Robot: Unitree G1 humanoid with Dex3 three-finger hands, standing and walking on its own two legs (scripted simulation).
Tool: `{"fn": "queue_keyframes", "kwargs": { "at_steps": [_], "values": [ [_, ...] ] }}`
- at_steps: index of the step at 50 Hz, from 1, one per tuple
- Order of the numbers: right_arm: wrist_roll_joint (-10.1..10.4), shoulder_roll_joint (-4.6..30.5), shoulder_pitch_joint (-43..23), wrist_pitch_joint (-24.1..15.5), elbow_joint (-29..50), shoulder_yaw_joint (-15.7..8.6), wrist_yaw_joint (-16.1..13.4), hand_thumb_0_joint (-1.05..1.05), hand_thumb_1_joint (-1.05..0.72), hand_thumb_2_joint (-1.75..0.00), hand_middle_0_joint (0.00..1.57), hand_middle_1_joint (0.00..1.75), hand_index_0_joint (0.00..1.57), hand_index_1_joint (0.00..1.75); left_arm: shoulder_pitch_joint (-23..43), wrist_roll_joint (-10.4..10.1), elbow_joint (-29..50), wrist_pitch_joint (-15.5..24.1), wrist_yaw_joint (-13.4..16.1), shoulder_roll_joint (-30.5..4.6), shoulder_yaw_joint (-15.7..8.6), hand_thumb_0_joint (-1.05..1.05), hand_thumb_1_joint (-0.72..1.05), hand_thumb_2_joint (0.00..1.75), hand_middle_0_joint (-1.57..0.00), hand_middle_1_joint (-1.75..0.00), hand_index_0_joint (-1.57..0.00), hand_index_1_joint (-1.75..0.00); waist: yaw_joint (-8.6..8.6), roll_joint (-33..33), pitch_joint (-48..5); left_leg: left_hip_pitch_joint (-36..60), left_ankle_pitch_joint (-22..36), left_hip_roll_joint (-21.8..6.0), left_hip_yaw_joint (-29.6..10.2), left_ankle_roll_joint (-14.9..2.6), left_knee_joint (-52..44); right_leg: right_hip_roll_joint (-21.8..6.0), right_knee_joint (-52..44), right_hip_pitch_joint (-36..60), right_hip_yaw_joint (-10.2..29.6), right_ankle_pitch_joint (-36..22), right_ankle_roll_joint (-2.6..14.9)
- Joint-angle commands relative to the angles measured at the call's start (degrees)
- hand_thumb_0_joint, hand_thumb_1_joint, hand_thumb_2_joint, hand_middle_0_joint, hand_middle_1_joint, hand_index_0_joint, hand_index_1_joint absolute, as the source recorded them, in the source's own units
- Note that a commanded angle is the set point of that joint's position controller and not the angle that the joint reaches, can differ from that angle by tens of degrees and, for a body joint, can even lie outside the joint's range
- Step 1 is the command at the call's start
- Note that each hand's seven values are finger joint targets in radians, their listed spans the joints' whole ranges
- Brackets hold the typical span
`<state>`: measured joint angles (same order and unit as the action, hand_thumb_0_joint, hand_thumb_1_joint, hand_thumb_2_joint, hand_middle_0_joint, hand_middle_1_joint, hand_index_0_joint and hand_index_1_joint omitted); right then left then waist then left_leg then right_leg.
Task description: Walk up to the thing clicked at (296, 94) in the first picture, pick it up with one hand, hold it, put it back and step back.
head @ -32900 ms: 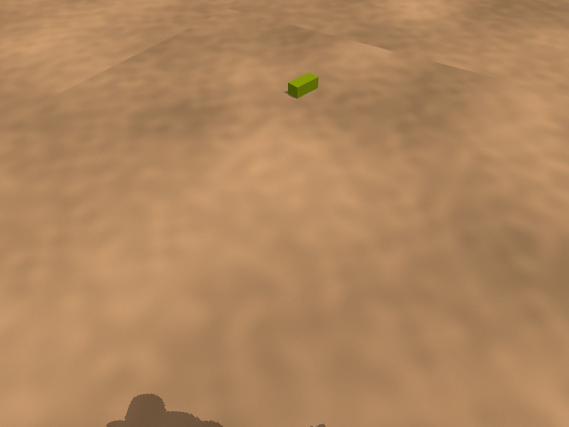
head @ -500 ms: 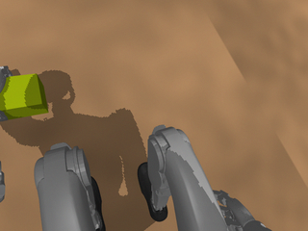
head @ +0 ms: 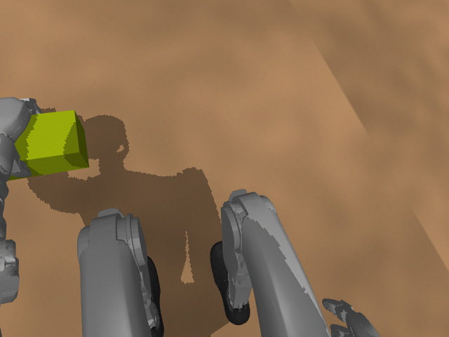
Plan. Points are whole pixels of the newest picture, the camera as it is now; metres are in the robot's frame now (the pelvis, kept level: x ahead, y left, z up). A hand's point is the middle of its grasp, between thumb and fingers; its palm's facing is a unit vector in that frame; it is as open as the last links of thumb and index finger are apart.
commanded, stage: lift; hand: left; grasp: from above
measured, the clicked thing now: (23, 147) +0.46 +0.32 -0.18
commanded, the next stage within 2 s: hold in 1.44 s
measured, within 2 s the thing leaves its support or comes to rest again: neither
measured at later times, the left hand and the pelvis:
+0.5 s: hand out of the picture +0.38 +0.31 +0.02, palm faces -0.44 -0.11 -0.89, open 11.3 cm; pelvis +0.00 +0.00 +0.13, yaw +4 degrees
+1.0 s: hand out of the picture +0.34 +0.29 +0.21, palm faces -0.47 -0.09 -0.88, open 11.3 cm; pelvis +0.04 +0.01 +0.30, yaw +7 degrees
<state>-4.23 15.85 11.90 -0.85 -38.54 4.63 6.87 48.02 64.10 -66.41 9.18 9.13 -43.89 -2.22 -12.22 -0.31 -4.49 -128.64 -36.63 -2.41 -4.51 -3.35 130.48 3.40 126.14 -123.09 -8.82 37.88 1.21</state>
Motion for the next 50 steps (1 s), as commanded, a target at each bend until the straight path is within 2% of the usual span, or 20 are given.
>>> {"fn": "queue_keyframes", "kwargs": {
  "at_steps": [1, 6, 9, 10, 14, 15, 19, 22, 24, 25, 30, 32, 34, 35, 38, 41, 42, 44, 47, 50],
  "values": [
    [1.3, 14.0, 10.2, 0.3, 2.3, -6.0, -1.7, 0.00, -0.92, -0.91, 0.20, 0.30, 0.20, 0.30, 19.2, -2.2, 17.6, -0.2, 0.6, -18.2, -4.0, 0.00, 0.71, 1.07, -1.12, -0.75, -1.09, -0.78, 3.39, -19.2, -44.6, 37.5, 8.3, 1.1, -0.5, 1.09, -18.4, 1.2, -15.5, 19.7, 1.6, -11.0, 1.42],
    [2.5, 13.2, 10.0, 0.8, 3.0, -7.1, -2.7, 0.00, -0.91, -0.91, 0.20, 0.30, 0.20, 0.30, 15.8, -3.9, 22.8, 0.2, -0.4, -16.4, -4.1, 0.00, 0.72, 1.08, -1.12, -0.76, -1.09, -0.79, 4.48, -18.4, -45.0, 41.2, 7.6, 1.1, -1.0, 1.14, -22.9, 0.8, -18.4, 21.2, 2.4, -10.5, 1.33],
    [2.9, 12.5, 10.0, 0.9, 3.9, -7.2, -3.1, 0.00, -0.91, -0.91, 0.20, 0.30, 0.20, 0.30, 13.1, -4.9, 24.7, 0.0, -0.6, -13.8, -3.1, 0.00, 0.73, 1.10, -1.14, -0.77, -1.11, -0.80, 4.09, -16.4, -43.7, 42.5, 6.5, 1.2, -0.9, 0.93, -25.5, 0.7, -21.3, 23.6, 3.0, -9.9, 1.11],
    [3.1, 12.8, 9.8, 0.9, 3.9, -7.5, -3.3, 0.00, -0.91, -0.91, 0.20, 0.30, 0.20, 0.30, 12.2, -5.0, 25.4, -0.2, -0.5, -15.2, -4.3, 0.00, 0.74, 1.11, -1.14, -0.78, -1.11, -0.81, 4.84, -16.2, -44.0, 43.9, 6.1, 1.1, -1.3, 0.98, -26.8, 0.6, -21.8, 24.1, 3.0, -9.5, 1.11],
    [3.6, 12.4, 9.1, 1.1, 4.8, -8.0, -4.3, 0.00, -0.91, -0.91, 0.20, 0.30, 0.20, 0.30, 8.6, -6.3, 29.5, -1.0, -0.9, -13.2, -3.5, 0.00, 0.76, 1.11, -1.15, -0.78, -1.12, -0.81, 5.55, -15.7, -45.1, 48.8, 6.0, 1.0, -1.1, 1.05, -30.8, 0.6, -25.9, 28.1, 3.7, -9.4, 0.89],
    [3.7, 11.9, 8.6, 1.0, 4.7, -7.9, -4.6, 0.00, -0.91, -0.91, 0.20, 0.30, 0.20, 0.30, 8.9, -6.9, 31.2, -1.2, -1.1, -11.1, -2.3, 0.00, 0.74, 1.11, -1.14, -0.77, -1.11, -0.81, 5.18, -16.7, -44.9, 49.7, 6.0, 1.1, -1.0, 1.13, -31.7, 0.5, -26.7, 29.1, 3.9, -9.7, 0.89],
    [4.4, 11.8, 7.8, 1.2, 5.3, -8.3, -5.8, 0.00, -0.90, -0.90, 0.20, 0.30, 0.20, 0.30, 5.6, -7.4, 33.5, -2.5, -1.1, -11.1, -2.8, 0.00, 0.74, 1.13, -1.14, -0.77, -1.10, -0.81, 5.97, -15.8, -43.7, 55.2, 5.2, 0.8, -2.2, 1.33, -37.6, 0.6, -30.5, 32.5, 3.9, -9.1, 0.63],
    [4.8, 10.9, 7.1, 1.3, 5.4, -8.2, -6.7, 0.00, -0.90, -0.90, 0.20, 0.30, 0.20, 0.30, 2.2, -7.7, 34.3, -3.5, -1.4, -8.9, -1.6, 0.00, 0.76, 1.14, -1.15, -0.79, -1.11, -0.82, 5.68, -13.1, -41.9, 56.9, 4.3, 1.0, -1.4, 1.14, -40.8, 0.7, -35.2, 37.5, 4.4, -8.7, 0.41],
    [5.1, 10.5, 6.5, 1.2, 5.4, -8.0, -7.4, 0.00, -0.90, -0.90, 0.20, 0.30, 0.20, 0.30, 1.3, -7.8, 35.6, -4.0, -1.2, -9.3, -2.1, 0.00, 0.74, 1.13, -1.13, -0.79, -1.09, -0.82, 6.48, -13.6, -41.5, 59.1, 4.8, 1.3, -0.6, 1.15, -43.1, 0.8, -37.8, 40.6, 5.0, -8.9, 0.44],
    [5.2, 10.2, 6.4, 1.1, 5.1, -8.1, -7.6, 0.00, -0.90, -0.90, 0.20, 0.30, 0.20, 0.30, -2.7, -7.9, 34.9, -4.3, -1.4, -7.4, -1.5, 0.00, 0.73, 1.14, -1.12, -0.80, -1.08, -0.84, 6.74, -13.0, -40.5, 60.4, 6.0, 1.4, -0.4, 1.11, -44.4, 0.7, -39.4, 42.0, 5.1, -9.5, 0.34],
    [6.0, 8.8, 5.7, 0.8, 4.6, -7.9, -9.0, 0.00, -0.90, -0.90, 0.20, 0.30, 0.20, 0.30, -5.3, -8.8, 36.7, -5.2, -1.3, -4.5, -0.1, 0.00, 0.75, 1.16, -1.15, -0.80, -1.11, -0.84, 6.34, -10.8, -36.0, 65.1, 6.9, 2.0, 1.3, 0.96, -50.4, 0.7, -47.7, 50.2, 6.4, -9.9, 0.25],
    [6.2, 8.6, 5.3, 0.5, 4.3, -8.0, -9.4, 0.00, -0.90, -0.90, 0.20, 0.30, 0.20, 0.30, -6.4, -8.6, 37.0, -5.5, -1.3, -2.9, 1.0, 0.00, 0.75, 1.15, -1.14, -0.80, -1.10, -0.84, 6.27, -10.4, -35.0, 69.1, 7.6, 1.8, 0.8, 1.25, -53.8, 0.7, -50.1, 52.8, 6.2, -10.5, 0.30],
    [6.4, 8.3, 5.3, 0.3, 3.9, -7.9, -9.8, 0.00, -0.90, -0.90, 0.20, 0.30, 0.20, 0.30, -9.2, -8.3, 36.2, -5.5, -1.0, -3.7, -0.3, 0.00, 0.74, 1.15, -1.14, -0.80, -1.10, -0.84, 6.86, -9.2, -33.7, 71.9, 9.2, 2.0, 1.1, 1.23, -56.3, 0.6, -53.2, 56.5, 6.7, -11.4, 0.23],
    [6.3, 8.2, 5.3, 0.2, 3.6, -8.1, -9.9, 0.00, -0.90, -0.90, 0.20, 0.30, 0.20, 0.30, -8.4, -8.1, 35.9, -5.4, -1.1, -1.6, 1.4, 0.00, 0.74, 1.13, -1.13, -0.80, -1.09, -0.84, 6.20, -9.8, -32.6, 73.6, 9.6, 1.8, 0.8, 1.52, -58.2, 0.7, -54.2, 57.3, 6.6, -11.7, 0.37],
    [6.7, 7.9, 5.2, -0.5, 2.6, -8.1, -10.3, 0.00, -0.90, -0.90, 0.20, 0.30, 0.20, 0.30, -8.3, -7.1, 33.6, -5.2, -0.2, -1.5, 1.2, 0.00, 0.71, 1.11, -1.10, -0.79, -1.06, -0.83, 6.68, -8.9, -28.0, 76.2, 8.1, 1.7, 0.7, 1.75, -62.9, 0.8, -58.6, 60.1, 7.0, -10.6, 0.36],
    [6.9, 7.2, 5.3, -1.2, 2.1, -7.9, -10.3, 0.00, -0.90, -0.90, 0.20, 0.30, 0.20, 0.30, -8.3, -6.5, 31.1, -5.0, 0.7, 1.3, 3.0, 0.00, 0.69, 1.12, -1.07, -0.83, -1.04, -0.86, 6.34, -7.6, -24.6, 77.5, 8.1, 2.3, 1.6, 1.89, -66.1, 0.8, -63.0, 64.6, 7.8, -10.6, 0.45],
    [7.0, 7.5, 5.1, -1.5, 2.2, -8.2, -10.2, 0.00, -0.90, -0.90, 0.20, 0.30, 0.20, 0.30, -9.4, -6.4, 30.3, -5.0, 1.0, 1.8, 3.2, 0.00, 0.68, 1.09, -1.05, -0.82, -1.03, -0.85, 7.04, -6.8, -23.9, 78.9, 7.4, 2.2, 1.5, 1.94, -67.8, 0.8, -64.3, 66.0, 7.9, -10.2, 0.49],
    [7.1, 7.7, 5.2, -1.9, 2.0, -8.5, -10.2, 0.00, -0.90, -0.90, 0.20, 0.30, 0.20, 0.30, -7.8, -5.9, 29.9, -5.1, 1.3, 2.0, 3.8, 0.00, 0.66, 1.08, -1.03, -0.84, -1.01, -0.86, 6.99, -7.5, -23.6, 81.9, 7.8, 2.3, 1.8, 2.12, -70.1, 0.9, -66.6, 67.8, 8.2, -10.5, 0.61],
    [6.9, 7.6, 5.4, -2.7, 1.5, -8.5, -10.2, 0.00, -0.90, -0.90, 0.20, 0.30, 0.20, 0.30, -7.3, -5.5, 28.6, -5.3, 1.7, 5.2, 6.5, 0.00, 0.66, 1.08, -1.02, -0.85, -1.01, -0.87, 6.90, -7.6, -22.3, 85.9, 9.7, 2.0, 1.4, 2.48, -73.4, 1.0, -68.9, 70.2, 7.8, -12.4, 0.65],
    [6.8, 7.7, 6.0, -3.0, 1.3, -8.9, -10.0, 0.00, -0.89, -0.90, 0.20, 0.30, 0.20, 0.30, -8.1, -5.8, 29.1, -5.9, 2.2, 6.0, 6.9, 0.00, 0.65, 1.09, -1.02, -0.87, -1.00, -0.89, 7.67, -7.3, -22.1, 89.6, 12.7, 2.0, 1.7, 2.73, -76.1, 1.1, -71.6, 73.4, 7.9, -14.8, 0.79]
  ]
}}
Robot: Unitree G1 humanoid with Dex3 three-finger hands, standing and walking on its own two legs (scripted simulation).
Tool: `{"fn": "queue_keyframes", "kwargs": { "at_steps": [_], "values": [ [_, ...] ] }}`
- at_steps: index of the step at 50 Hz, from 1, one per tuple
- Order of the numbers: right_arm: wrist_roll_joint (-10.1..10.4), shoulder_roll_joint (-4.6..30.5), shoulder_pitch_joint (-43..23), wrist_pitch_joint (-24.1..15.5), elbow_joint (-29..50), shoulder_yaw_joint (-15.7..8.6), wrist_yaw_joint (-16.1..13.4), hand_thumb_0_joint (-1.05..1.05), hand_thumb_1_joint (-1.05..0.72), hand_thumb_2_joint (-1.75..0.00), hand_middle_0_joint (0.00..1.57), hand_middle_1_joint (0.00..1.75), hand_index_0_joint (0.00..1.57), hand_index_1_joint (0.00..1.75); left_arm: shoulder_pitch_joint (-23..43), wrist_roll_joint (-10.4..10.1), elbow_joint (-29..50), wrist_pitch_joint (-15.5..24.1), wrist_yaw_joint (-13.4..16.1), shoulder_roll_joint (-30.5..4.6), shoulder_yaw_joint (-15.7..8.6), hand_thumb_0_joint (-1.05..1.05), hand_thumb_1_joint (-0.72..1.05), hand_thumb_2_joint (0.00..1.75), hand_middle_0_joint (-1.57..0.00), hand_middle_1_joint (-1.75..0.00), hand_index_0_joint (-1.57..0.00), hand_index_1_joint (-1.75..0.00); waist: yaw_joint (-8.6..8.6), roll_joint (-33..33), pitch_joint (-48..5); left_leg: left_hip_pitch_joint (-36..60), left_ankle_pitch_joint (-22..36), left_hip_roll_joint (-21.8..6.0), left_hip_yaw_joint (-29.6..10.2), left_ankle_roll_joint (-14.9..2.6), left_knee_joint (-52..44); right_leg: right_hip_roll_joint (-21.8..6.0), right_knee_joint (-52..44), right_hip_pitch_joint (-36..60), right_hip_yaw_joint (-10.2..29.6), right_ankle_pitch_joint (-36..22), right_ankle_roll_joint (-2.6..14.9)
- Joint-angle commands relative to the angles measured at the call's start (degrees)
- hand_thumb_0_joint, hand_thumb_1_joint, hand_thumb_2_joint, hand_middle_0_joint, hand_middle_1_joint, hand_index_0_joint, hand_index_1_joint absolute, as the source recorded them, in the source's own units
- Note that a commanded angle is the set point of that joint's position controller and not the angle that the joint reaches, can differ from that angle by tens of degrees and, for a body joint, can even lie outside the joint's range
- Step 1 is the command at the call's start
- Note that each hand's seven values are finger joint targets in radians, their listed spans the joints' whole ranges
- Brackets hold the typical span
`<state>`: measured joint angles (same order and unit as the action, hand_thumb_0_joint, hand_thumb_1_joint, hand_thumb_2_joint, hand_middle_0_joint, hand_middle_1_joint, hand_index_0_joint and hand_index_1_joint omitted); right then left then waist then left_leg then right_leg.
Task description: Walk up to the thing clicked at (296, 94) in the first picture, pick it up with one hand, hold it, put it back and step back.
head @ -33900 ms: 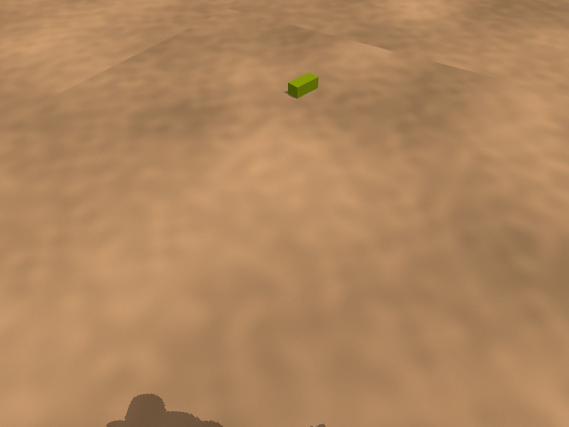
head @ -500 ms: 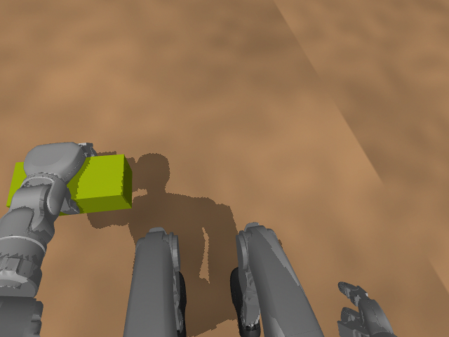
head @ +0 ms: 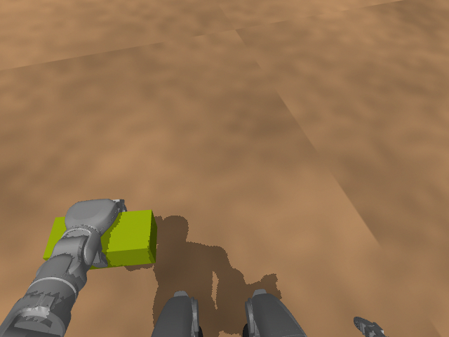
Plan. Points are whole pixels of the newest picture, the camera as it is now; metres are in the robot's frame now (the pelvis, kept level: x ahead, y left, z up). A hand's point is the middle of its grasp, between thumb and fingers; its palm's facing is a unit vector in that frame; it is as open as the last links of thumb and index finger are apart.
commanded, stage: lift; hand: left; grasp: from above
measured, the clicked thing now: (106, 240) +0.34 +0.24 -0.13
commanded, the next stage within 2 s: hold in 0.44 s
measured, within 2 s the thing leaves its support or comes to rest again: neither
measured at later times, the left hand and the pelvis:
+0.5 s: hand (99, 210) +0.35 +0.22 -0.01, palm faces -0.46 -0.07 -0.88, open 11.3 cm; pelvis +0.03 +0.00 +0.07, yaw +0 degrees
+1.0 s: hand (96, 197) +0.36 +0.21 +0.03, palm faces -0.46 -0.04 -0.89, open 11.3 cm; pelvis +0.05 -0.01 +0.09, yaw +0 degrees
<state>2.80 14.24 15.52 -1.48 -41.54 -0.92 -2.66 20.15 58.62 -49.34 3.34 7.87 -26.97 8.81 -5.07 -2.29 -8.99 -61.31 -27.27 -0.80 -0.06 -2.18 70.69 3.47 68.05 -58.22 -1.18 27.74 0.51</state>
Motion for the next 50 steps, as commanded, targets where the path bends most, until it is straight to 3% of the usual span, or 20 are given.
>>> {"fn": "queue_keyframes", "kwargs": {
  "at_steps": [1, 7, 9, 11, 14, 17, 20, 25, 34, 39, 43, 47, 49, 50],
  "values": [
    [-0.3, 9.3, 2.5, -2.4, 4.2, -3.3, -0.5, 0.00, -0.89, -0.90, 0.20, 0.30, 0.20, 0.30, 19.4, -0.6, 12.1, -0.4, 3.6, -11.3, -4.4, 0.00, 0.65, 1.09, -1.02, -0.86, -1.00, -0.88, 0.83, -5.1, -17.8, 23.6, 5.2, 0.4, -2.5, 1.58, -17.0, 1.0, -14.5, 9.9, 0.3, -6.1, 1.58],
    [-0.7, 9.3, 2.7, -2.3, 3.9, -3.4, -0.6, 0.00, -0.90, -0.90, 0.20, 0.30, 0.20, 0.30, 18.3, -0.7, 13.7, -2.4, 4.6, -11.6, -5.2, 0.00, 0.64, 1.07, -1.02, -0.83, -1.00, -0.85, 1.34, -4.2, -17.5, 29.8, 13.6, 0.7, -1.5, 1.66, -20.7, 0.7, -19.2, 17.0, 1.1, -12.9, 1.45],
    [-0.6, 9.3, 2.5, -2.0, 4.2, -3.3, -0.6, 0.00, -0.90, -0.90, 0.20, 0.30, 0.20, 0.30, 19.8, -0.7, 14.2, -2.9, 4.5, -10.9, -4.2, 0.00, 0.63, 1.06, -1.02, -0.81, -1.00, -0.84, 0.78, -3.5, -16.7, 31.8, 14.3, 0.6, -1.4, 1.63, -22.3, 0.6, -21.0, 18.4, 1.0, -13.5, 1.34],
    [-0.7, 9.4, 2.4, -1.8, 4.4, -3.3, -0.7, 0.00, -0.90, -0.90, 0.20, 0.30, 0.20, 0.30, 19.3, -0.5, 13.9, -3.3, 4.4, -11.8, -5.0, 0.00, 0.65, 1.04, -1.03, -0.80, -1.02, -0.83, 1.39, -3.2, -16.4, 33.1, 15.0, 0.8, -1.1, 1.60, -23.7, 0.5, -22.5, 20.6, 1.3, -14.1, 1.31],
    [-0.7, 9.1, 1.7, -1.6, 4.8, -3.4, -0.6, 0.00, -0.90, -0.90, 0.20, 0.30, 0.20, 0.30, 18.4, -1.1, 14.2, -3.9, 4.0, -9.5, -3.7, 0.00, 0.65, 1.03, -1.04, -0.79, -1.02, -0.81, 1.79, -3.9, -16.0, 35.8, 16.3, 0.7, -1.3, 1.84, -26.0, 0.4, -24.5, 22.3, 1.3, -14.7, 1.35],
    [-0.5, 8.9, 1.4, -1.4, 5.1, -3.5, -0.7, 0.00, -0.90, -0.90, 0.20, 0.30, 0.20, 0.30, 17.6, -1.5, 14.0, -4.2, 3.5, -9.7, -3.8, 0.00, 0.65, 1.00, -1.05, -0.76, -1.03, -0.79, 2.24, -3.2, -14.6, 37.0, 16.7, 1.1, -0.6, 1.70, -27.9, 0.2, -27.2, 25.7, 1.8, -15.6, 1.09],
    [-0.3, 8.9, 1.3, -1.2, 5.3, -3.6, -0.7, 0.00, -0.90, -0.90, 0.20, 0.30, 0.20, 0.30, 17.8, -2.1, 13.5, -4.2, 2.5, -8.1, -2.5, 0.00, 0.71, 1.01, -1.09, -0.76, -1.07, -0.78, 1.22, -1.3, -13.5, 38.3, 18.1, 1.2, -0.2, 1.32, -28.9, 0.0, -29.3, 27.4, 2.3, -17.4, 0.71],
    [-0.3, 8.7, 0.6, -1.0, 5.6, -3.6, -0.8, 0.00, -0.89, -0.90, 0.20, 0.30, 0.20, 0.30, 16.7, -2.5, 14.7, -3.3, 1.4, -7.6, -2.1, 0.00, 0.68, 1.02, -1.06, -0.78, -1.04, -0.80, 1.55, -1.2, -13.0, 41.0, 19.9, 1.4, -0.4, 1.47, -31.3, -0.1, -31.5, 30.2, 2.5, -18.7, 0.67],
    [0.0, 9.1, -0.5, -0.2, 5.9, -3.8, -0.9, 0.00, -0.89, -0.90, 0.20, 0.30, 0.20, 0.30, 17.4, -0.9, 17.7, -3.2, 1.6, -9.9, -3.2, 0.00, 0.73, 1.00, -1.08, -0.80, -1.08, -0.81, 2.42, -1.0, -13.3, 44.6, 25.1, 2.0, 0.5, 0.89, -33.1, -0.6, -34.4, 34.9, 3.6, -24.6, 0.17],
    [0.1, 9.3, -0.5, 0.0, 5.9, -4.1, -0.6, 0.00, -0.88, -0.89, 0.20, 0.30, 0.20, 0.30, 16.6, -1.2, 17.9, -3.7, 0.9, -9.2, -3.0, 0.00, 0.72, 1.00, -1.07, -0.80, -1.06, -0.80, 2.34, -1.6, -12.6, 47.6, 27.5, 1.7, -0.1, 1.26, -34.9, -0.4, -35.2, 35.4, 2.9, -24.9, 0.54],
    [0.2, 9.3, -1.8, 0.3, 6.9, -4.0, -0.5, 0.00, -0.89, -0.90, 0.20, 0.30, 0.20, 0.30, 16.0, -1.5, 17.8, -3.4, -0.4, -8.9, -2.5, 0.00, 0.72, 1.01, -1.07, -0.79, -1.06, -0.80, 2.67, -0.8, -10.7, 47.3, 26.2, 1.8, 0.0, 1.15, -36.1, -0.4, -36.5, 37.0, 3.1, -24.2, 0.48],
    [0.3, 9.4, -2.2, 0.6, 7.6, -4.2, -0.4, 0.00, -0.89, -0.90, 0.20, 0.30, 0.20, 0.30, 15.1, -1.5, 19.4, -3.4, -1.7, -9.8, -3.1, 0.00, 0.69, 1.00, -1.04, -0.81, -1.04, -0.81, 3.51, -0.2, -12.1, 48.6, 29.2, 1.8, 0.2, 0.82, -36.4, -0.4, -37.1, 39.3, 3.3, -27.1, 0.29],
    [0.3, 9.1, -2.4, 0.8, 7.9, -4.0, -0.4, 0.00, -0.89, -0.90, 0.20, 0.30, 0.20, 0.30, 14.9, -1.7, 19.6, -3.3, -2.6, -7.9, -1.6, 0.00, 0.69, 1.02, -1.05, -0.80, -1.04, -0.81, 3.01, 0.3, -10.2, 48.2, 28.7, 1.8, 0.2, 0.74, -37.2, -0.4, -37.6, 39.3, 3.3, -27.0, 0.28],
    [0.4, 9.3, -2.5, 0.8, 8.1, -4.1, -0.4, 0.00, -0.89, -0.90, 0.20, 0.30, 0.20, 0.30, 15.3, -1.7, 20.2, -3.1, -2.7, -8.5, -2.1, 0.00, 0.70, 1.01, -1.05, -0.81, -1.05, -0.81, 3.03, -0.1, -10.2, 48.4, 28.0, 1.9, 0.4, 0.74, -37.6, -0.5, -37.9, 39.7, 3.4, -26.5, 0.37]
  ]
}}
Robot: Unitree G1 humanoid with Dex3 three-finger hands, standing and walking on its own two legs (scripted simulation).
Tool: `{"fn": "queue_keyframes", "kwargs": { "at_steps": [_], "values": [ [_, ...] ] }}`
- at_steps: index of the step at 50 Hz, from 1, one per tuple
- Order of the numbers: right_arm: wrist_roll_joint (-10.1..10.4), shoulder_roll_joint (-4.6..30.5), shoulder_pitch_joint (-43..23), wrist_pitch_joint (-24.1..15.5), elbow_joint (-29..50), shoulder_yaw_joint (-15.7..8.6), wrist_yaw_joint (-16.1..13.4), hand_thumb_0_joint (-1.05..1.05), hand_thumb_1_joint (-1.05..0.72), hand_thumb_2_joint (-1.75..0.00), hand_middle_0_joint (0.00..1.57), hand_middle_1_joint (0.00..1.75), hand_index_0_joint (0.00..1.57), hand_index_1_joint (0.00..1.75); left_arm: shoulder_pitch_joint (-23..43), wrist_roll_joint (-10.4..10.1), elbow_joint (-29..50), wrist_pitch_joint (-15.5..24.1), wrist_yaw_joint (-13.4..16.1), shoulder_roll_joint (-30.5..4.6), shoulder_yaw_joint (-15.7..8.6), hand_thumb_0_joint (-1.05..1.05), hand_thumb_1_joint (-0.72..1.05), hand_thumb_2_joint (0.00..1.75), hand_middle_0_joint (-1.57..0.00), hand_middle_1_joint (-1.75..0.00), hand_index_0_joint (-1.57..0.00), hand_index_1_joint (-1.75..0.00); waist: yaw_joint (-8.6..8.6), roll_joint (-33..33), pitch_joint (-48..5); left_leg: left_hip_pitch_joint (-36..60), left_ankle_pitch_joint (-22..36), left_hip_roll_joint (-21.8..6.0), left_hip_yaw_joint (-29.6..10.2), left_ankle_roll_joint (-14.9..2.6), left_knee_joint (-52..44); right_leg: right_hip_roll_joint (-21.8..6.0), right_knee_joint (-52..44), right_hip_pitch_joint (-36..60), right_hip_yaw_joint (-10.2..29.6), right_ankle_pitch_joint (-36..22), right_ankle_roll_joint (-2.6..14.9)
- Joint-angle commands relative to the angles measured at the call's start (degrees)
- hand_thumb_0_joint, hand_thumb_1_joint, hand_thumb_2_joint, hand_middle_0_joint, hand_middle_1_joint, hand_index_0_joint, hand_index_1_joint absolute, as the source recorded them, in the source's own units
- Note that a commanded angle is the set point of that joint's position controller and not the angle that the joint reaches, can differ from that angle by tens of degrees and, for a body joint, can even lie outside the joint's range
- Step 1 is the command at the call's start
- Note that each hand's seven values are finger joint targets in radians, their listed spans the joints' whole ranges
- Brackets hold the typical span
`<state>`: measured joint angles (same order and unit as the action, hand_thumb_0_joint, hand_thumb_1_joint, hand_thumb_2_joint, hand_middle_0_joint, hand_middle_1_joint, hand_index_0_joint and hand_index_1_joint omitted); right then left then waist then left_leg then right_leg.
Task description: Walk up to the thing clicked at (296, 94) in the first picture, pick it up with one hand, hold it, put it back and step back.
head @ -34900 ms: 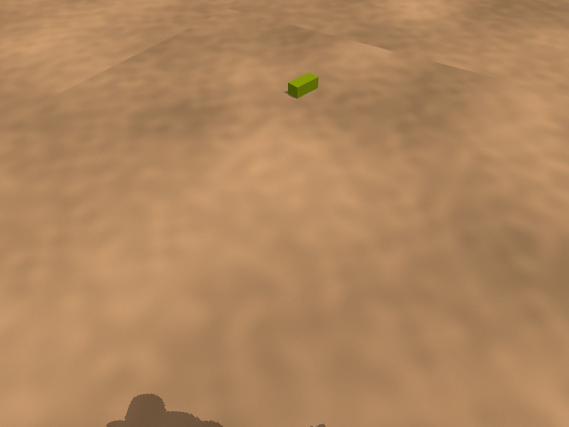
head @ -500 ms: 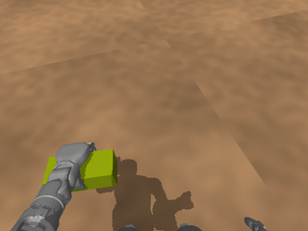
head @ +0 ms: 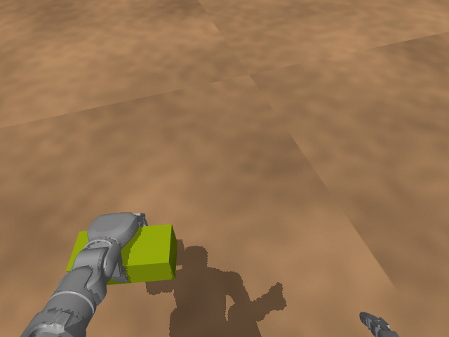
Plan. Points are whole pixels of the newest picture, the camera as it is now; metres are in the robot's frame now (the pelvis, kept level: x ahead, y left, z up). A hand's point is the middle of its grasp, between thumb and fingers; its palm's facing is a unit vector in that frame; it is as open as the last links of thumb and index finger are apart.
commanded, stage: hold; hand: left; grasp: from above
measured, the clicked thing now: (127, 255) +0.31 +0.22 -0.10
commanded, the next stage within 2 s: crouch in 1.44 s
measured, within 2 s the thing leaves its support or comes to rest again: neither
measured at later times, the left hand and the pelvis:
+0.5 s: hand (117, 259) +0.28 +0.22 -0.04, palm faces -0.47 -0.04 -0.88, open 11.3 cm; pelvis -0.01 +0.00 +0.01, yaw +0 degrees
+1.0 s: hand (117, 261) +0.27 +0.21 -0.03, palm faces -0.46 -0.05 -0.89, open 11.3 cm; pelvis -0.02 +0.00 +0.01, yaw +0 degrees
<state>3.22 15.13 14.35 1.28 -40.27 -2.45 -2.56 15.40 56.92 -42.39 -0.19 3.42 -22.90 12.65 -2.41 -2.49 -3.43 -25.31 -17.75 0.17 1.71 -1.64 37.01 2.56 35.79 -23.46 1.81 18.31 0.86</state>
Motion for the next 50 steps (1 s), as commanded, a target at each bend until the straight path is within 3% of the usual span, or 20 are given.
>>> {"fn": "queue_keyframes", "kwargs": {
  "at_steps": [1, 6, 7, 13, 14, 18, 19, 25, 28, 31, 39, 40, 45, 49, 50],
  "values": [
    [0.0, 8.5, -1.5, -1.8, 7.0, -2.5, -0.5, 0.00, -0.89, -0.90, 0.20, 0.30, 0.20, 0.30, 19.5, 0.1, 12.5, 0.4, 1.7, -13.3, -6.6, 0.00, 0.70, 1.01, -1.06, -0.80, -1.05, -0.80, 0.72, 0.4, -15.4, 12.6, 18.7, 0.8, -1.5, 0.18, -4.2, 0.5, -5.8, 5.0, 0.2, -16.9, 0.05],
    [0.1, 8.3, -1.8, -1.4, 7.4, -2.5, -0.4, 0.00, -0.89, -0.90, 0.20, 0.30, 0.20, 0.30, 18.4, 0.3, 14.1, 0.5, 1.2, -12.8, -6.5, 0.00, 0.69, 1.03, -1.05, -0.81, -1.04, -0.82, 0.81, -0.6, -15.4, 14.4, 20.1, 0.7, -1.4, 0.20, -5.2, 0.5, -6.4, 5.4, 0.2, -17.6, 0.27],
    [0.1, 8.5, -1.9, -1.4, 7.5, -2.5, -0.5, 0.00, -0.89, -0.90, 0.20, 0.30, 0.20, 0.30, 20.8, 0.2, 15.8, 0.7, 1.1, -13.8, -7.0, 0.00, 0.70, 1.05, -1.05, -0.80, -1.04, -0.82, 0.82, -1.5, -15.7, 14.9, 19.5, 0.5, -1.5, 0.44, -5.6, 0.6, -6.6, 5.3, 0.0, -16.6, 0.41],
    [0.1, 8.4, -3.1, -1.2, 8.0, -2.2, -0.6, 0.00, -0.89, -0.90, 0.20, 0.30, 0.20, 0.30, 21.1, 0.3, 16.3, 1.0, 1.0, -12.9, -6.5, 0.00, 0.68, 1.02, -1.02, -0.83, -1.02, -0.83, 0.94, -0.8, -14.4, 15.4, 16.3, 0.4, -1.7, 0.52, -7.5, 0.4, -7.9, 5.7, 0.1, -14.2, 0.49],
    [0.1, 8.5, -3.3, -1.1, 8.0, -2.3, -0.6, 0.00, -0.89, -0.90, 0.20, 0.30, 0.20, 0.30, 20.2, 0.4, 15.5, 0.9, 1.1, -13.8, -7.3, 0.00, 0.69, 1.03, -1.03, -0.83, -1.03, -0.83, 1.14, -0.6, -13.7, 15.3, 15.7, 0.5, -1.7, 0.52, -7.6, 0.4, -8.3, 5.9, 0.0, -13.4, 0.50],
    [0.1, 8.1, -3.6, -1.0, 8.1, -2.1, -0.6, 0.00, -0.89, -0.90, 0.20, 0.30, 0.20, 0.30, 20.0, 0.0, 16.6, 0.8, 0.6, -12.2, -6.0, 0.00, 0.70, 1.07, -1.05, -0.84, -1.04, -0.85, 1.01, 0.3, -14.5, 16.1, 16.8, 0.5, -1.5, 0.18, -7.9, 0.2, -8.8, 6.8, 0.2, -14.8, 0.28],
    [0.2, 8.4, -3.9, -1.0, 8.2, -2.1, -0.7, 0.00, -0.89, -0.90, 0.20, 0.30, 0.20, 0.30, 19.4, 0.1, 16.5, 0.8, 0.6, -13.3, -7.0, 0.00, 0.69, 1.08, -1.04, -0.84, -1.03, -0.85, 1.33, 0.1, -14.7, 16.4, 17.2, 0.7, -1.4, 0.20, -8.0, 0.1, -8.9, 7.2, 0.2, -15.2, 0.23],
    [0.2, 7.9, -5.0, -0.8, 8.4, -1.6, -1.0, 0.00, -0.89, -0.90, 0.20, 0.30, 0.20, 0.30, 19.3, -0.2, 17.1, 1.1, -0.1, -12.6, -6.2, 0.00, 0.70, 1.05, -1.04, -0.85, -1.03, -0.85, 1.30, 0.2, -12.4, 15.5, 12.7, 0.8, -1.3, 0.20, -9.7, -0.2, -10.6, 7.5, 0.4, -11.6, 0.27],
    [0.4, 8.0, -6.0, -0.6, 8.8, -1.6, -1.1, 0.00, -0.89, -0.90, 0.20, 0.30, 0.20, 0.30, 19.0, -0.4, 17.3, 1.3, -0.4, -14.0, -7.5, 0.00, 0.70, 1.08, -1.05, -0.83, -1.04, -0.85, 1.90, -1.0, -11.5, 16.2, 11.2, 0.6, -1.4, 0.43, -10.6, -0.2, -11.1, 7.3, 0.3, -9.7, 0.49],
    [0.4, 7.8, -6.4, -0.7, 9.1, -1.4, -1.1, 0.00, -0.89, -0.90, 0.20, 0.30, 0.20, 0.30, 20.1, 0.0, 18.9, 1.2, -0.6, -12.9, -6.4, 0.00, 0.70, 1.05, -1.04, -0.85, -1.04, -0.85, 1.57, 0.1, -12.6, 16.6, 12.1, 0.8, -1.4, 0.20, -10.4, -0.3, -11.3, 7.9, 0.5, -10.9, 0.22],
    [0.6, 7.8, -7.7, -0.8, 9.1, -1.1, -1.4, 0.00, -0.90, -0.90, 0.20, 0.30, 0.20, 0.30, 18.5, -0.5, 18.7, 1.1, -1.4, -14.0, -7.5, 0.00, 0.70, 1.04, -1.04, -0.84, -1.04, -0.84, 2.19, -0.4, -11.3, 17.3, 11.4, 0.6, -1.5, 0.43, -11.8, -0.2, -12.0, 8.8, 0.3, -9.8, 0.39],
    [0.6, 7.7, -7.5, -0.7, 9.2, -1.0, -1.4, 0.00, -0.89, -0.90, 0.20, 0.30, 0.20, 0.30, 18.7, -0.5, 19.6, 1.1, -1.4, -12.6, -6.2, 0.00, 0.69, 1.02, -1.02, -0.85, -1.03, -0.84, 1.79, 0.0, -11.3, 17.4, 11.7, 0.5, -1.7, 0.44, -11.8, -0.2, -11.9, 8.6, 0.3, -10.2, 0.43],
    [0.6, 7.5, -7.7, -0.7, 9.1, -0.9, -1.4, 0.00, -0.90, -0.90, 0.20, 0.30, 0.20, 0.30, 20.0, -0.7, 20.8, 0.8, -1.6, -12.8, -6.6, 0.00, 0.65, 1.02, -1.00, -0.85, -1.00, -0.85, 2.22, -0.1, -12.0, 18.4, 12.7, 0.4, -1.6, 0.49, -12.2, -0.1, -12.2, 9.4, 0.2, -11.0, 0.49],
    [0.8, 7.4, -8.5, -0.6, 9.6, -0.8, -1.4, 0.00, -0.90, -0.90, 0.20, 0.30, 0.20, 0.30, 16.1, -1.3, 17.7, 0.4, -2.1, -12.3, -6.6, 0.00, 0.68, 1.04, -1.03, -0.83, -1.03, -0.84, 2.33, 2.0, -8.7, 16.4, 10.8, 0.9, -1.2, 0.10, -12.8, -0.5, -13.2, 9.5, 0.5, -9.5, 0.13],
    [0.7, 7.3, -8.5, -0.6, 9.6, -0.8, -1.4, 0.00, -0.89, -0.90, 0.20, 0.30, 0.20, 0.30, 16.7, -1.2, 19.2, 0.6, -2.4, -12.5, -6.7, 0.00, 0.67, 1.02, -1.01, -0.84, -1.02, -0.84, 2.35, 1.2, -9.9, 16.8, 11.2, 0.8, -1.3, 0.14, -12.7, -0.5, -13.1, 9.7, 0.4, -9.7, 0.21]
  ]
}}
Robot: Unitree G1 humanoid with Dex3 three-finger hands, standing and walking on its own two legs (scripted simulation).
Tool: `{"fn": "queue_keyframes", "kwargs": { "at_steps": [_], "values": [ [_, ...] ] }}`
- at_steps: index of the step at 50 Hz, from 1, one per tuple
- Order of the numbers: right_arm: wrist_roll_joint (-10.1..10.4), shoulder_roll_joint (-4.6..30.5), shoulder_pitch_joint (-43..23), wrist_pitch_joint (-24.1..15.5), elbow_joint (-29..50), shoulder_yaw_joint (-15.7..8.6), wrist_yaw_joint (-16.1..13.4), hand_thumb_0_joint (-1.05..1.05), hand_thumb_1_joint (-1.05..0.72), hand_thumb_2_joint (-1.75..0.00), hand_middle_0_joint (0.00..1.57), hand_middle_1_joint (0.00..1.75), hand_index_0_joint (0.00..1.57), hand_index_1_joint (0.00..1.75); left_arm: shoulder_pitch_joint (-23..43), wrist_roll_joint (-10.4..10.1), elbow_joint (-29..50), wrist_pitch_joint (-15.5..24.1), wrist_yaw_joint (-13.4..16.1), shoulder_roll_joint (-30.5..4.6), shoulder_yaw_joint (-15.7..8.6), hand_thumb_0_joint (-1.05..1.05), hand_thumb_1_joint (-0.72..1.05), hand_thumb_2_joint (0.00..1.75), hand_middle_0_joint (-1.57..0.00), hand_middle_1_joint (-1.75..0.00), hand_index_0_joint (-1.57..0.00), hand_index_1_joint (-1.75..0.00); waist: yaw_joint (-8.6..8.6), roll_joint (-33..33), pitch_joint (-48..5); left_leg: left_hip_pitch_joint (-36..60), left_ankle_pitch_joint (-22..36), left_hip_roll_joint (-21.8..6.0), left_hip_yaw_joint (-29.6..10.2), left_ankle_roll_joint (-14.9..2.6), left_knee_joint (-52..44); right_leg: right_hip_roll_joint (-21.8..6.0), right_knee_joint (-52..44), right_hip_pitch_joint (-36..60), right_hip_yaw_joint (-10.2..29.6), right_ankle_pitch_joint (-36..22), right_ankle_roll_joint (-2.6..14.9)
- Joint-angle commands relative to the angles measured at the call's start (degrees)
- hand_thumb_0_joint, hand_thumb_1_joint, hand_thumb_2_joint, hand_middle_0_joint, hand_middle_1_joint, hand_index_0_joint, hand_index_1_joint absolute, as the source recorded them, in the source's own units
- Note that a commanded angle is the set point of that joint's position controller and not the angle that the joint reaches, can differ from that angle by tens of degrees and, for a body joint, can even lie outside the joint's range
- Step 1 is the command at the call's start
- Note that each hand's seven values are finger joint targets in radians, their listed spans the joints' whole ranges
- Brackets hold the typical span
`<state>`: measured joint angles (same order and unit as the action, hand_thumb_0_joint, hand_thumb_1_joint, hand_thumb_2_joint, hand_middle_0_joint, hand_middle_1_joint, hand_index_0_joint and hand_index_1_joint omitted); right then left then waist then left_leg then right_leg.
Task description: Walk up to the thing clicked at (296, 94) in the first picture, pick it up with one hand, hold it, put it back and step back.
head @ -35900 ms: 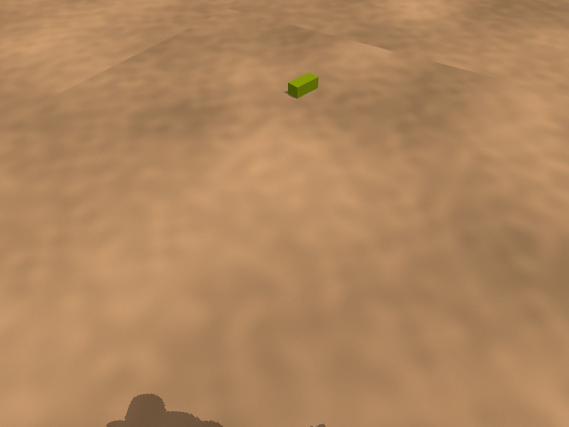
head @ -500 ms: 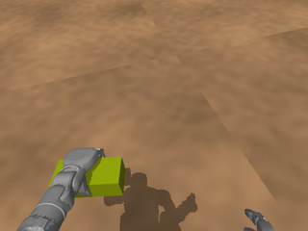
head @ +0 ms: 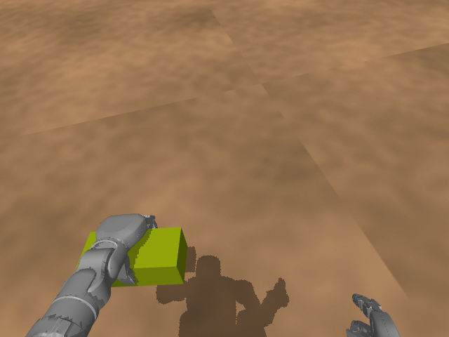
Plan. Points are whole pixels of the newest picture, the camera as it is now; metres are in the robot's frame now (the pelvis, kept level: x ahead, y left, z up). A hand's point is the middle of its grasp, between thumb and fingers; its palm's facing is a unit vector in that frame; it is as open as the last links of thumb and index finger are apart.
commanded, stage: hold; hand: left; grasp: from above
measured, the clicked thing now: (136, 257) +0.29 +0.21 -0.08
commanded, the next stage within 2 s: crouch in 0.44 s
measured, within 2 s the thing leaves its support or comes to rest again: neither
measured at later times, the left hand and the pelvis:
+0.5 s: hand (130, 246) +0.30 +0.22 -0.04, palm faces -0.46 -0.05 -0.89, open 11.3 cm; pelvis +0.01 +0.00 +0.00, yaw +0 degrees
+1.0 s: hand (140, 266) +0.30 +0.23 -0.15, palm faces -0.48 +0.02 -0.88, open 11.3 cm; pelvis -0.01 +0.00 -0.04, yaw +1 degrees
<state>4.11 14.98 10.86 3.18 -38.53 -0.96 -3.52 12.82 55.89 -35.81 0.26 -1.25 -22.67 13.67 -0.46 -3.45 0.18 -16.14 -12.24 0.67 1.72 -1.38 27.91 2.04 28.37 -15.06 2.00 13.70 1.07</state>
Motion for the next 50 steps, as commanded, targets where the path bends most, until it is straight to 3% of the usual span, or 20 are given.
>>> {"fn": "queue_keyframes", "kwargs": {
  "at_steps": [1, 2, 6, 8, 10, 12, 14, 16, 21, 24, 26, 27, 28, 30, 33, 34, 37, 41, 44, 50],
  "values": [
    [-0.1, 7.4, -5.1, -2.4, 8.0, -2.3, -0.5, 0.00, -0.89, -0.90, 0.20, 0.30, 0.20, 0.30, 19.1, 0.2, 12.5, 0.3, 2.0, -12.8, -7.4, 0.00, 0.67, 1.03, -1.02, -0.84, -1.01, -0.84, 0.44, 2.3, -13.7, 7.9, 6.6, 0.4, -1.2, -0.21, -3.4, 0.0, -5.6, 1.3, 0.3, -6.0, -0.08],
    [-0.1, 7.4, -4.7, -2.3, 7.8, -2.3, -0.5, 0.00, -0.90, -0.90, 0.20, 0.30, 0.20, 0.30, 18.9, 0.2, 12.7, 0.5, 1.6, -12.2, -6.7, 0.00, 0.66, 1.01, -1.01, -0.84, -1.01, -0.84, 0.15, 2.8, -14.2, 8.2, 7.1, 0.4, -1.3, -0.21, -3.3, 0.1, -5.4, 1.7, 0.4, -6.5, -0.03],
    [-0.2, 7.3, -4.9, -2.1, 7.8, -2.2, -0.8, 0.00, -0.89, -0.90, 0.20, 0.30, 0.20, 0.30, 22.3, 0.3, 16.2, 1.5, 2.0, -14.9, -8.8, 0.00, 0.67, 1.01, -1.02, -0.81, -1.02, -0.82, 0.40, -0.2, -16.5, 10.1, 7.9, 0.6, -1.1, -0.05, -3.3, 0.0, -5.5, 2.0, 0.7, -7.3, 0.06],
    [-0.3, 7.1, -4.8, -2.1, 7.2, -2.1, -0.8, 0.00, -0.90, -0.90, 0.20, 0.30, 0.20, 0.30, 23.1, 0.3, 14.4, 1.3, 2.6, -13.2, -7.6, 0.00, 0.68, 1.00, -1.03, -0.82, -1.03, -0.82, -0.36, 1.3, -15.4, 10.1, 8.3, 0.5, -1.3, -0.14, -3.1, 0.1, -5.5, 1.4, 0.4, -7.9, -0.10],
    [-0.3, 7.4, -4.2, -2.2, 6.8, -2.3, -0.8, 0.00, -0.90, -0.90, 0.20, 0.30, 0.20, 0.30, 22.5, 0.5, 14.0, 1.3, 3.9, -14.7, -9.4, 0.00, 0.67, 0.99, -1.02, -0.81, -1.02, -0.81, 0.22, 0.5, -15.9, 9.6, 8.5, 0.5, -1.2, 0.08, -3.0, 0.0, -5.3, 1.9, 0.3, -8.0, 0.06],
    [-0.4, 7.4, -4.1, -2.1, 6.8, -2.5, -0.7, 0.00, -0.90, -0.90, 0.20, 0.30, 0.20, 0.30, 21.6, 0.5, 13.0, 1.1, 4.6, -14.6, -9.7, 0.00, 0.67, 1.03, -1.03, -0.83, -1.02, -0.83, 0.48, 0.8, -16.0, 9.5, 9.2, 0.4, -1.3, 0.17, -2.9, 0.2, -5.2, 2.1, 0.0, -8.4, 0.10],
    [-0.3, 7.4, -4.1, -2.0, 6.6, -2.7, -0.6, 0.00, -0.90, -0.90, 0.20, 0.30, 0.20, 0.30, 21.8, 0.7, 13.2, 0.9, 4.7, -12.9, -8.1, 0.00, 0.68, 1.01, -1.03, -0.83, -1.03, -0.83, 0.00, 2.1, -16.5, 9.7, 10.5, 0.6, -1.1, -0.05, -2.5, 0.1, -5.0, 2.8, 0.1, -10.0, -0.12],
    [-0.2, 7.5, -4.2, -1.9, 6.3, -2.9, -0.6, 0.00, -0.90, -0.90, 0.20, 0.30, 0.20, 0.30, 21.7, 1.1, 12.6, 0.5, 4.6, -14.3, -8.8, 0.00, 0.68, 1.03, -1.03, -0.83, -1.03, -0.83, 0.10, 1.2, -17.3, 10.1, 11.7, 0.8, -0.8, -0.18, -2.2, -0.2, -5.1, 2.8, 0.3, -11.5, -0.32],
    [-0.2, 7.4, -4.0, -1.8, 6.5, -3.1, -0.4, 0.00, -0.90, -0.90, 0.20, 0.30, 0.20, 0.30, 20.5, 0.2, 12.8, 0.3, 3.1, -11.9, -6.4, 0.00, 0.70, 1.04, -1.07, -0.81, -1.06, -0.82, -0.03, 2.2, -16.8, 10.4, 12.5, 0.7, -1.1, -0.28, -2.4, -0.2, -5.4, 3.2, 0.1, -12.4, -0.32],
    [0.0, 7.4, -4.0, -1.5, 7.1, -3.2, -0.5, 0.00, -0.89, -0.90, 0.20, 0.30, 0.20, 0.30, 17.5, -0.1, 12.8, 0.7, 2.2, -13.7, -8.6, 0.00, 0.69, 1.00, -1.05, -0.79, -1.04, -0.80, 0.93, 2.2, -16.1, 9.0, 12.5, 1.0, -0.8, -0.47, -2.6, -0.4, -5.7, 4.3, 0.1, -12.8, -0.39],
    [0.1, 7.4, -3.7, -1.3, 7.4, -3.1, -0.5, 0.00, -0.89, -0.90, 0.20, 0.30, 0.20, 0.30, 20.1, -0.1, 14.3, 1.1, 1.6, -12.9, -7.0, 0.00, 0.70, 1.01, -1.06, -0.79, -1.05, -0.80, 0.12, 1.6, -15.8, 9.4, 12.6, 0.9, -0.7, -0.45, -2.8, -0.3, -5.7, 3.9, 0.3, -13.0, -0.22],
    [0.1, 7.5, -3.9, -1.2, 7.2, -3.0, -0.6, 0.00, -0.92, -0.91, 0.20, 0.30, 0.20, 0.30, 20.0, 0.4, 12.6, 1.1, 1.7, -14.0, -7.8, 0.00, 0.77, 0.93, -1.07, -0.85, -1.10, -0.82, -0.01, 1.3, -14.7, 9.5, 12.3, 0.6, -0.9, -0.28, -3.1, -0.1, -5.7, 3.3, 0.1, -11.9, 0.00],
    [0.0, 7.5, -3.9, -1.1, 7.2, -3.0, -0.6, 0.00, -0.88, -0.90, 0.20, 0.30, 0.20, 0.30, 20.1, 0.6, 12.1, 1.2, 1.9, -14.0, -8.0, 0.00, 0.69, 0.94, -0.99, -0.83, -1.02, -0.81, 0.13, 1.2, -14.1, 9.4, 11.9, 0.6, -1.1, -0.23, -3.3, 0.0, -5.7, 3.0, -0.1, -11.4, 0.06],
    [0.1, 7.6, -3.3, -1.1, 7.4, -3.2, -0.5, 0.00, -0.88, -0.90, 0.20, 0.30, 0.20, 0.30, 19.4, 1.0, 12.8, 1.6, 2.4, -13.3, -8.0, 0.00, 0.63, 0.98, -1.00, -0.78, -0.99, -0.79, 0.28, 0.7, -15.9, 10.6, 13.4, 0.5, -1.0, -0.25, -2.9, 0.2, -5.2, 2.7, -0.2, -12.3, 0.26],
    [-0.3, 7.6, -2.6, -0.8, 7.2, -3.2, -0.3, 0.00, -0.88, -0.90, 0.20, 0.30, 0.20, 0.30, 18.0, 1.3, 9.7, 1.9, 4.5, -11.5, -7.6, 0.00, 0.62, 0.99, -0.99, -0.78, -0.98, -0.79, -0.47, 3.0, -13.6, 8.7, 13.1, 0.6, -1.2, -0.22, -2.3, 0.1, -5.0, 2.1, -0.5, -12.4, 0.13],
    [-0.3, 7.7, -2.7, -0.7, 7.0, -3.2, -0.3, 0.00, -0.88, -0.90, 0.20, 0.30, 0.20, 0.30, 18.3, 1.6, 8.3, 2.0, 5.6, -12.3, -8.6, 0.00, 0.62, 0.99, -1.00, -0.77, -0.99, -0.78, -0.04, 3.5, -13.1, 8.1, 12.5, 0.7, -1.3, -0.11, -2.2, 0.0, -4.8, 1.6, -0.5, -12.1, 0.04],
    [-0.8, 7.6, -1.5, -0.5, 6.3, -3.4, 0.2, 0.00, -0.88, -0.90, 0.20, 0.30, 0.20, 0.30, 19.5, 3.1, 5.7, 2.7, 8.6, -9.7, -6.5, 0.00, 0.58, 0.98, -0.97, -0.76, -0.96, -0.77, -1.64, 4.9, -13.6, 7.0, 12.3, 1.0, -0.9, -0.44, 0.0, -0.4, -3.6, -1.0, -0.2, -12.5, -0.41],
    [-1.9, 8.5, 1.0, -0.3, 4.2, -3.9, 1.1, 0.00, -0.88, -0.90, 0.20, 0.30, 0.20, 0.30, 23.4, 5.8, -2.4, 3.4, 13.0, -10.6, -6.9, 0.00, 0.59, 1.04, -0.98, -0.79, -0.96, -0.81, -2.50, 3.4, -14.5, 1.4, 9.4, 0.4, -1.6, 0.41, 5.7, -0.2, 1.8, -8.3, -1.0, -8.8, 0.12],
    [-2.5, 8.7, 2.9, -0.6, 2.9, -4.6, 1.9, 0.00, -0.88, -0.89, 0.20, 0.30, 0.20, 0.30, 27.9, 7.8, -6.7, 3.8, 15.8, -8.5, -5.5, 0.00, 0.61, 1.04, -0.97, -0.83, -0.96, -0.84, -3.87, 2.5, -18.7, -3.7, 8.5, 0.4, -1.6, 0.43, 13.0, -0.2, 8.4, -15.6, -1.1, -7.9, 0.19],
    [-4.0, 9.4, 6.5, -1.9, 2.2, -5.9, 3.1, 0.00, -0.89, -0.89, 0.20, 0.30, 0.20, 0.30, 34.9, 11.4, -13.2, 6.0, 22.1, -9.6, -7.7, 0.00, 0.59, 1.08, -0.95, -0.88, -0.95, -0.89, -4.73, -0.7, -27.8, -19.7, 2.2, 0.3, -1.7, 0.29, 29.4, 0.2, 24.4, -33.4, -1.8, -2.1, 0.90]
  ]
}}
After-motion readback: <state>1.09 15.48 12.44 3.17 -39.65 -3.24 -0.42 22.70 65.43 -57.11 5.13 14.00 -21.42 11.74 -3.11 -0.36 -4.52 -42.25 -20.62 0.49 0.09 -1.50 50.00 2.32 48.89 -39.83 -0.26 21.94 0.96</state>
